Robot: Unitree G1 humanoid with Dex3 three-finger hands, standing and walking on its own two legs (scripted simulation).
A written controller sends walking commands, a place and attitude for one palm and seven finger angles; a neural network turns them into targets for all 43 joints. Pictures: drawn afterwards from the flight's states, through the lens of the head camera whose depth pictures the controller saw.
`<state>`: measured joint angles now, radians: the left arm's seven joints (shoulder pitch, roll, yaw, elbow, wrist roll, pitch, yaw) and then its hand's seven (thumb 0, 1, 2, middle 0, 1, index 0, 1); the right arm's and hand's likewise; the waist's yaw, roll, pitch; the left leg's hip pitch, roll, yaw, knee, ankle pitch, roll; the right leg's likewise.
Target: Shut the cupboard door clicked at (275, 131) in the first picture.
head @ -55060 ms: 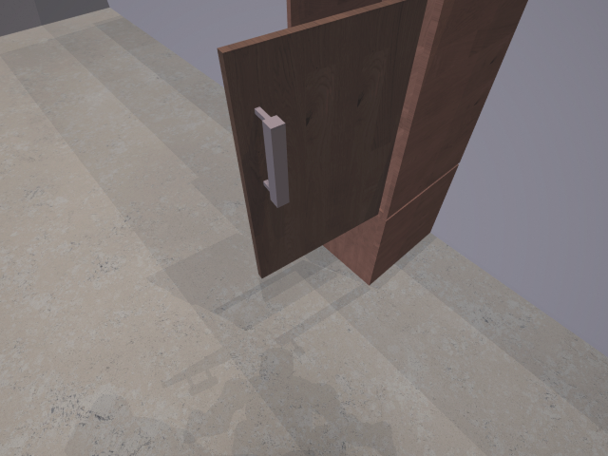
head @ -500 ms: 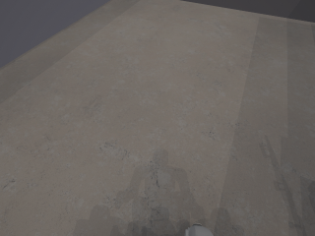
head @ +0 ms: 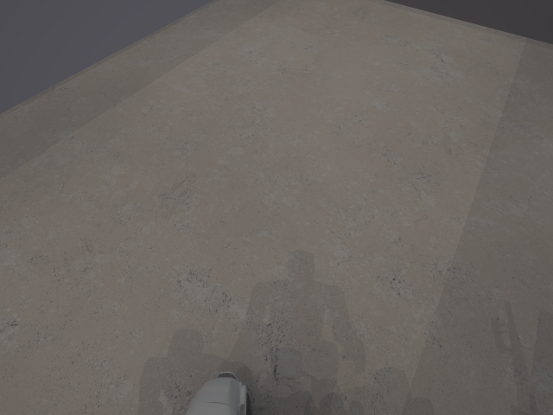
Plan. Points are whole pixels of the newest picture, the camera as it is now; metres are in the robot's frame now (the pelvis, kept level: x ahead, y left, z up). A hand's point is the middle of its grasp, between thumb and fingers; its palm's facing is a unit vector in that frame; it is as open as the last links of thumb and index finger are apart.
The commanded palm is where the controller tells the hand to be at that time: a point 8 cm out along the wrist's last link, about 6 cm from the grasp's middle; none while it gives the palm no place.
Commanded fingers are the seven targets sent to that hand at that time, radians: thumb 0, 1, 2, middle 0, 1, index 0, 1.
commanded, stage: turn to face it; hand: left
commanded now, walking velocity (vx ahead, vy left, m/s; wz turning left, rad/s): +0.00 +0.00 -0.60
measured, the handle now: out of the picture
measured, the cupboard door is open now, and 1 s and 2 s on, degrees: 15 15 15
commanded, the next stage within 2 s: none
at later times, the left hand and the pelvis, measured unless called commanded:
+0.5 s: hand (171, 368) +0.20 +0.20 -0.16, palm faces -0.19 -0.93 -0.31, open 7.3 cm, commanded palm none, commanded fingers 0.00 0.90 0.90 -0.20 -0.30 -0.20 -0.30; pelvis +0.07 +0.01 -0.02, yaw -17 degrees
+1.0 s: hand (209, 300) +0.33 +0.16 -0.17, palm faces -0.54 -0.82 -0.19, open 7.3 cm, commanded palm none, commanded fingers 0.00 0.90 0.90 -0.20 -0.30 -0.20 -0.30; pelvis +0.13 +0.04 +0.00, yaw -36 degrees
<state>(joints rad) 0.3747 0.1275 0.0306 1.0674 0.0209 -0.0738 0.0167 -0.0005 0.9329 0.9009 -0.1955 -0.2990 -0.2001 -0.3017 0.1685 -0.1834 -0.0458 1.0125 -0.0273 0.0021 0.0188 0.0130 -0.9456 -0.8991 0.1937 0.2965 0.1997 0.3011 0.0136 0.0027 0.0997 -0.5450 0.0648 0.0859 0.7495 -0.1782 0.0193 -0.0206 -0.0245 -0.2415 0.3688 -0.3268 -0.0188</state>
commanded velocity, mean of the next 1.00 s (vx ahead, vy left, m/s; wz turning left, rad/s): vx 0.00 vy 0.00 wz -0.60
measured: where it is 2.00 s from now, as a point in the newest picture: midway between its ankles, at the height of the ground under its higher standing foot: outside the picture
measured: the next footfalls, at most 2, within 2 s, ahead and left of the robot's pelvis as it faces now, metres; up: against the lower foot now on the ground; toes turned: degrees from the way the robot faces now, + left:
left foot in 0.06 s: +0.18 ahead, +0.11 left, +0.00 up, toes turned +4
right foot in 0.44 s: +0.09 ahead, -0.11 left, +0.00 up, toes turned -21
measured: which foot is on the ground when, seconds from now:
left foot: up 0.00-0.04, down 0.06-0.44, up 0.46-0.78, down 0.80-1.00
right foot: down 0.00-0.08, up 0.10-0.42, down 0.44-0.80, up 0.82-1.00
